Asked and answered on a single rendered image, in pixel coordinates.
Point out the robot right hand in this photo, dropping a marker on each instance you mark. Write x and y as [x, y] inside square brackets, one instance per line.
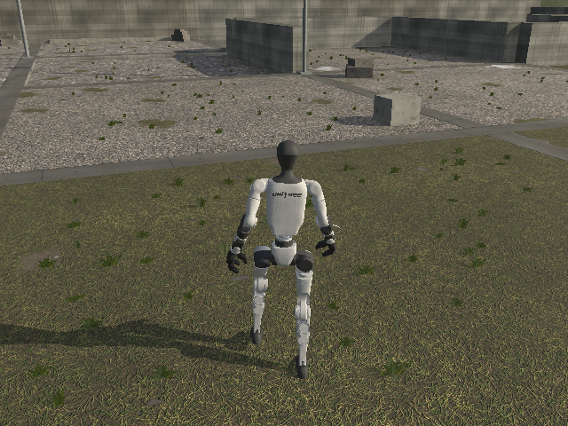
[323, 244]

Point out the robot right upper arm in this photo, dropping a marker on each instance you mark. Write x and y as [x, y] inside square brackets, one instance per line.
[314, 189]

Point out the right robot forearm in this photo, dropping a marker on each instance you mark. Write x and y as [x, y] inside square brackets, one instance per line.
[328, 233]

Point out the left robot forearm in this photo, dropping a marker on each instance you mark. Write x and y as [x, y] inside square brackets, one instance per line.
[240, 237]

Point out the robot head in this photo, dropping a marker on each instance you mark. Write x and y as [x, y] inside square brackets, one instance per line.
[287, 153]

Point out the left robot shin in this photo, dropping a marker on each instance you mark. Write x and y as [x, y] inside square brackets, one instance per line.
[257, 306]

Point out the robot left upper arm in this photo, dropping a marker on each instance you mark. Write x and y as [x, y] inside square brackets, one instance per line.
[258, 186]

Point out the robot left hand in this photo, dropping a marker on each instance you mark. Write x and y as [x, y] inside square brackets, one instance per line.
[231, 260]

